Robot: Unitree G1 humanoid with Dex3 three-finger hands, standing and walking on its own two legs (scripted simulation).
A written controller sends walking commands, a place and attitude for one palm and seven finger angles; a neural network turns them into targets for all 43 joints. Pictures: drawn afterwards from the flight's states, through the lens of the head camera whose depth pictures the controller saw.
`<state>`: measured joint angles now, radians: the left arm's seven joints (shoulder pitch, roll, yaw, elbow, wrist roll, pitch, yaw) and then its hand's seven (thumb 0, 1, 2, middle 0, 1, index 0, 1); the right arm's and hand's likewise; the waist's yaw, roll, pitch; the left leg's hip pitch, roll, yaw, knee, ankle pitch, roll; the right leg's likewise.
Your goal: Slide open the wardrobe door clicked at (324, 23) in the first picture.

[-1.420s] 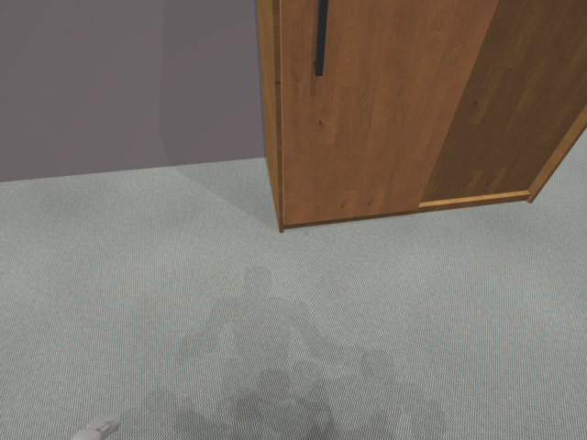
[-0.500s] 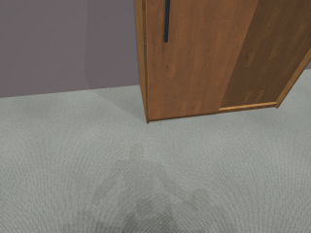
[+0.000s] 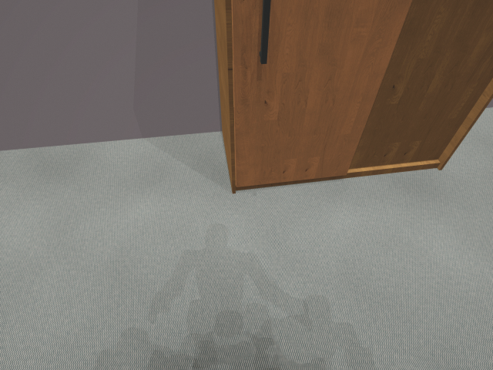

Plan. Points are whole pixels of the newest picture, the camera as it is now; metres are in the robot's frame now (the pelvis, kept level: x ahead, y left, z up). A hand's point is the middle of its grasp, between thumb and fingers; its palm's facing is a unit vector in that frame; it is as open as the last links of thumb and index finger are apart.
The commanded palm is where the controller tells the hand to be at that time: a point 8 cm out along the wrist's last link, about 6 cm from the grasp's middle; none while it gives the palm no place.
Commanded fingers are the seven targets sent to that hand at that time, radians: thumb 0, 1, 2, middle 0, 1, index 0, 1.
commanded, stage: look at it before walking up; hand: left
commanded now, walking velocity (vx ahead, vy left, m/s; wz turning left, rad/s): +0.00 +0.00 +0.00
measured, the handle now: (264, 17) +1.10 +0.01 +0.12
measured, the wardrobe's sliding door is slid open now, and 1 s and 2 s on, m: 0.00 0.00 0.00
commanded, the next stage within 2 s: walk to a spot facing it in 0.02 s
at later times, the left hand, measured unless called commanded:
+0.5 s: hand out of the picture +0.06 +0.20 -0.18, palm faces -0.14 -0.95 -0.27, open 7.4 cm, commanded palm none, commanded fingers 0.00 0.90 0.90 -0.20 -0.30 -0.20 -0.30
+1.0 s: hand out of the picture +0.11 +0.19 -0.17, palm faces -0.27 -0.94 -0.20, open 7.4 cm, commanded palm none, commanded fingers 0.00 0.90 0.90 -0.20 -0.30 -0.20 -0.30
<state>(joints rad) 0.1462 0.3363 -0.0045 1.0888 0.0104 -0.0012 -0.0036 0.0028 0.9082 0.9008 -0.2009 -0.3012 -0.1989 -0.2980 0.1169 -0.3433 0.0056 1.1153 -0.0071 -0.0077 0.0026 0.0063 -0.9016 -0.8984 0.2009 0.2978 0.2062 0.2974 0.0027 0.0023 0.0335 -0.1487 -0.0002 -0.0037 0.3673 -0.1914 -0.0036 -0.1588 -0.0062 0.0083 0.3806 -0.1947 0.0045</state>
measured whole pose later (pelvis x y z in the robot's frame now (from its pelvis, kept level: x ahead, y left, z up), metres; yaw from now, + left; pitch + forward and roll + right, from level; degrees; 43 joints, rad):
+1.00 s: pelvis +0.09 +0.00 -0.01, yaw -23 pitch +2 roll -1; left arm 0.43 0.19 0.06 1.00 0.03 -0.02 0.00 0.00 0.91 0.90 -0.20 -0.30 -0.20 -0.30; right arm 0.13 -0.23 -0.05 0.93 -0.01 0.00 0.01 0.01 -0.91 -0.90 0.20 0.30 0.20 0.30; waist 0.08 0.00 0.00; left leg -0.45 0.05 0.02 0.71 -0.31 -0.06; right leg -0.13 0.07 0.18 0.39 -0.29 -0.01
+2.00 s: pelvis +0.43 -0.14 -0.01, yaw -60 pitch +2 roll +1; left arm 0.32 0.20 0.07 0.98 0.02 -0.05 0.00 0.00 0.92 0.90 -0.20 -0.30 -0.20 -0.30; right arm 0.08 -0.21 -0.06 0.88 -0.02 -0.02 0.00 0.01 -0.93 -0.90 0.20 0.30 0.20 0.30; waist 0.04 0.03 0.06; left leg -0.64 0.17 0.01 0.96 -0.23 -0.09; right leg -0.16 0.08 0.04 0.45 -0.32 -0.08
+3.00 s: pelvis +0.51 -0.20 -0.01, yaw -97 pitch +1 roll +1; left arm 0.17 0.18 0.06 0.90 0.01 0.03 0.00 0.00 0.91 0.90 -0.20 -0.30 -0.20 -0.30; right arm 0.15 -0.22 -0.06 0.91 -0.02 0.06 -0.02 0.01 -0.91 -0.90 0.20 0.30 0.20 0.30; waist 0.00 0.03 0.07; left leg -0.45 0.09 0.03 0.94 -0.40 -0.10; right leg -0.32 0.06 0.05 0.50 -0.20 -0.05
